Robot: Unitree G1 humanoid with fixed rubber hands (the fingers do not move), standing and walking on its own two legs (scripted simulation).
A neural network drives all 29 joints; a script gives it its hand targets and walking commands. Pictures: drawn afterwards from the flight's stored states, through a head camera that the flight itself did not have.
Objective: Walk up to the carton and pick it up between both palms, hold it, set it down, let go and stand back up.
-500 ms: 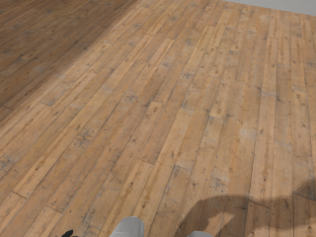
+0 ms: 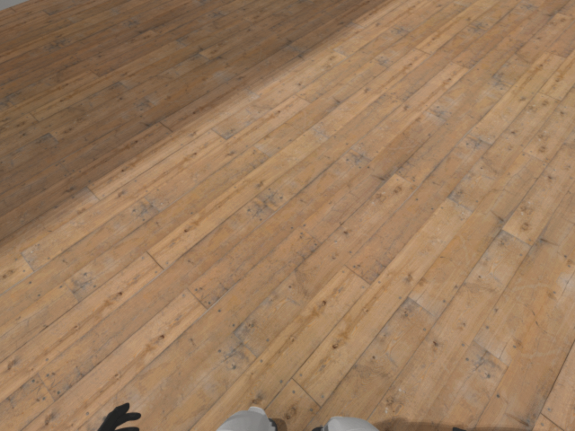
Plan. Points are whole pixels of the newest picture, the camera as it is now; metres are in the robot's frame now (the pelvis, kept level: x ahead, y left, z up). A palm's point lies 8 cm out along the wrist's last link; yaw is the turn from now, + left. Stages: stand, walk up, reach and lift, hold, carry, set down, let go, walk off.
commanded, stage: walk up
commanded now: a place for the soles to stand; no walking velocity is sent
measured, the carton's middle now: out of the picture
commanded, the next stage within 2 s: none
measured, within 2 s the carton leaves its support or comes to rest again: neither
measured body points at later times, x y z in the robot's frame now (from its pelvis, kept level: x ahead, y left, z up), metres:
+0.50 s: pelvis -0.08 +0.10 +0.00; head -0.06 +0.14 +0.44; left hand -0.13 +0.40 -0.14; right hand +0.15 -0.10 -0.12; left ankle -0.12 +0.24 -0.73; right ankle +0.04 -0.05 -0.71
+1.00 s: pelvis -0.08 +0.19 +0.01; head -0.07 +0.19 +0.46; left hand -0.28 +0.39 -0.10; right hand +0.19 +0.12 -0.12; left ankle -0.18 +0.28 -0.64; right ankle +0.04 +0.17 -0.72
